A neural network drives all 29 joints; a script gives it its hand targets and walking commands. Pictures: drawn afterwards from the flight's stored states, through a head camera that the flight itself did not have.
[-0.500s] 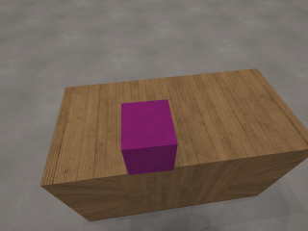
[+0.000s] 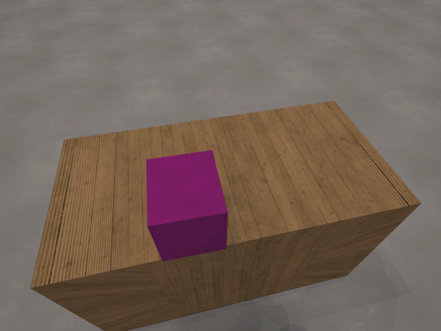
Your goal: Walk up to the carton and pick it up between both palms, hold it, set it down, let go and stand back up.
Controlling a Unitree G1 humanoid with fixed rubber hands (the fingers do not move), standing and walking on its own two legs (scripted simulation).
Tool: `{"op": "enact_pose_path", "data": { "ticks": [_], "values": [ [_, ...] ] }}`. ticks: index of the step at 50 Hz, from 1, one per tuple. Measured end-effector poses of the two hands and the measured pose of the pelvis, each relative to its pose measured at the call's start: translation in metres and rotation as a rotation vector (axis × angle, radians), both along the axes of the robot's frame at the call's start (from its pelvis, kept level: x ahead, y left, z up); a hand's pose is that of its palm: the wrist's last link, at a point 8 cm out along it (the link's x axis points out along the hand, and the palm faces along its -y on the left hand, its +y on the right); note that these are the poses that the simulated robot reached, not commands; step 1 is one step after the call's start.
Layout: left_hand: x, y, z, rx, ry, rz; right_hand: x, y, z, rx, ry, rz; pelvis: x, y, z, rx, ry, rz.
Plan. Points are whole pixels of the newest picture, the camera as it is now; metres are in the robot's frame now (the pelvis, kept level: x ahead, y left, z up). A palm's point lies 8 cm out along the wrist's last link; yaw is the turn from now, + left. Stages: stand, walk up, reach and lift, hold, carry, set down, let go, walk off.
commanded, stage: walk up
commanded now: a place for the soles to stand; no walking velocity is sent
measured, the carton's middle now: (187, 205) +0.42 +0.10 -0.09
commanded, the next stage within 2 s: reach and lift in 0.46 s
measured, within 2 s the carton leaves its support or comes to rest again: neither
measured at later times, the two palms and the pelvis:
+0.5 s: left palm out of the picture +0.04 +0.25 -0.14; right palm out of the picture +0.02 -0.25 -0.15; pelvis -0.01 +0.00 -0.01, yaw +2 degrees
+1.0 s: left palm out of the picture +0.12 +0.26 -0.12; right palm out of the picture +0.14 -0.20 -0.14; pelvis -0.01 -0.01 -0.03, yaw +7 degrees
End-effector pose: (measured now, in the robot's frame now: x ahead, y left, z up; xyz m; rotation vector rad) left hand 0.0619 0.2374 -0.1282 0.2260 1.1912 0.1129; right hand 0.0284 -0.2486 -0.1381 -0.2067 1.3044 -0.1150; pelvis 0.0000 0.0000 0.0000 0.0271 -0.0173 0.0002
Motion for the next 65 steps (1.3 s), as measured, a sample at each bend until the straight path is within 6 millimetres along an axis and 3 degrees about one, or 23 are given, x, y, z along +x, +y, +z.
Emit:
{"op": "enact_pose_path", "data": {
  "ticks": [12, 24, 27, 30, 34, 37, 41, 49, 55, 65],
  "values": [
    [-0.011, 0.003, -0.005, 0.009, 0.049, 0.001, -0.022, -0.002, -0.001, -0.008, 0.053, -0.041, 0.0, 0.0, 0.0, 0.003, -0.002, -0.007],
    [-0.025, 0.011, -0.008, 0.021, 0.111, 0.039, -0.02, 0.0, -0.004, -0.005, 0.057, -0.031, -0.004, 0.002, -0.003, -0.001, 0.009, 0.005],
    [-0.001, 0.017, -0.019, 0.017, 0.182, 0.077, 0.015, -0.003, -0.018, 0.013, 0.015, 0.024, -0.017, 0.001, -0.019, -0.007, 0.026, 0.073],
    [0.042, 0.016, -0.017, 0.005, 0.135, 0.06, 0.072, -0.003, -0.02, 0.004, -0.11, 0.03, -0.028, 0.002, -0.035, -0.019, 0.02, 0.103],
    [0.083, 0.012, 0.002, 0.016, 0.024, 0.0, 0.134, 0.012, -0.005, 0.034, -0.281, 0.023, -0.033, 0.002, -0.044, -0.036, -0.013, 0.108],
    [0.089, 0.008, 0.016, 0.015, -0.03, -0.018, 0.153, 0.026, 0.011, 0.061, -0.344, 0.037, -0.031, 0.001, -0.039, -0.041, -0.033, 0.112],
    [0.075, 0.007, 0.021, 0.005, -0.033, -0.001, 0.148, 0.04, 0.017, 0.08, -0.337, 0.052, -0.025, -0.001, -0.03, -0.044, -0.027, 0.122],
    [0.053, 0.019, 0.011, 0.03, -0.041, 0.055, 0.117, 0.052, 0.003, 0.083, -0.306, 0.057, -0.015, -0.007, -0.027, -0.044, 0.018, 0.13],
    [0.068, 0.016, 0.019, 0.028, -0.122, 0.063, 0.112, 0.055, 0.006, 0.088, -0.348, 0.071, -0.008, -0.01, -0.021, -0.032, 0.012, 0.129],
    [0.098, 0.003, 0.041, -0.009, -0.268, 0.069, 0.13, 0.055, 0.037, 0.089, -0.471, 0.104, 0.008, -0.01, -0.002, -0.018, -0.03, 0.125]
  ]
}}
